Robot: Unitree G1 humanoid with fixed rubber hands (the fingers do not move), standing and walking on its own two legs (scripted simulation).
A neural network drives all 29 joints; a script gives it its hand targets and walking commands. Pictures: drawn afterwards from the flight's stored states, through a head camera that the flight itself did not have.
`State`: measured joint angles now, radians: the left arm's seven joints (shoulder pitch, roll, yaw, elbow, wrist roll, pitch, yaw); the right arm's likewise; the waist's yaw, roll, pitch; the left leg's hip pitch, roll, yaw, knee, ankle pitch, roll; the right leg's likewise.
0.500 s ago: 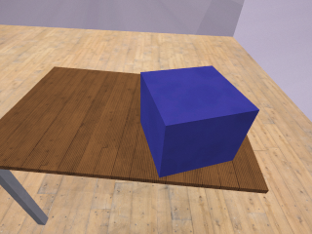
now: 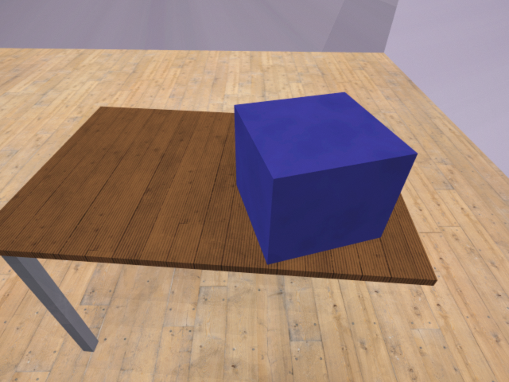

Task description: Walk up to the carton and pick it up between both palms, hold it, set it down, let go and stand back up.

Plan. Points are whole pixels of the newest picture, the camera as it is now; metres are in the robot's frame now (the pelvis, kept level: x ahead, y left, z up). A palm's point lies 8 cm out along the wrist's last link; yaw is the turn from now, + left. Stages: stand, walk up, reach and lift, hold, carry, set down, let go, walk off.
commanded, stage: stand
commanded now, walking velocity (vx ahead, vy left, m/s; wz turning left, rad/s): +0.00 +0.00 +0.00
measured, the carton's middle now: (308, 172) +0.61 -0.05 +0.01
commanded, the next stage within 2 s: none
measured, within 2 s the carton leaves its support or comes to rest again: neither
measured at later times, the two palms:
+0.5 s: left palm out of the picture -0.12 +0.21 -0.14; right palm out of the picture -0.05 -0.32 -0.15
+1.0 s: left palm out of the picture -0.16 +0.18 -0.12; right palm out of the picture -0.09 -0.37 -0.14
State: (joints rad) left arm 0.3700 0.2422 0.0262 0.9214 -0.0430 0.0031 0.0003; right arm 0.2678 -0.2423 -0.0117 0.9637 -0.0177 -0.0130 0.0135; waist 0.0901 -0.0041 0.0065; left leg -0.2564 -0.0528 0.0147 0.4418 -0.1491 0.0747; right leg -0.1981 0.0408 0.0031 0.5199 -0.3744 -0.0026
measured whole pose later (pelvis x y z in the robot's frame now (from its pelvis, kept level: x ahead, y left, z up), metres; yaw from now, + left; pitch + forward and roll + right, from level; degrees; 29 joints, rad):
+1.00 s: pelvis -0.16 -0.10 -0.01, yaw -2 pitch -4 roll +4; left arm 0.35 0.27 0.03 0.93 -0.04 -0.03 0.02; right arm 0.23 -0.27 -0.07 0.96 -0.03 0.05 0.00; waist 0.09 -0.03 0.03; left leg -0.20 -0.02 0.02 0.67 -0.38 -0.01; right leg -0.26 0.00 0.01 0.64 -0.31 -0.06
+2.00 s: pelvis -0.16 -0.04 -0.01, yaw +0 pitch -3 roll +0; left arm 0.23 0.27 0.03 0.93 -0.04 -0.03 0.02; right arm 0.13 -0.27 -0.07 0.96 -0.02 0.02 0.00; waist 0.09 0.01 0.06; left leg -0.19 -0.03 0.02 0.58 -0.34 0.03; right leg -0.25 -0.01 0.00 0.58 -0.27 0.01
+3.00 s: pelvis -0.16 -0.04 -0.01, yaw +0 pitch -3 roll +0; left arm 0.22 0.27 0.03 0.93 -0.04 -0.03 0.02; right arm 0.13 -0.27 -0.07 0.96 -0.02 0.02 0.00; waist 0.09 0.01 0.06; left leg -0.19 -0.03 0.02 0.56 -0.33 0.03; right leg -0.25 -0.01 0.00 0.57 -0.27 0.00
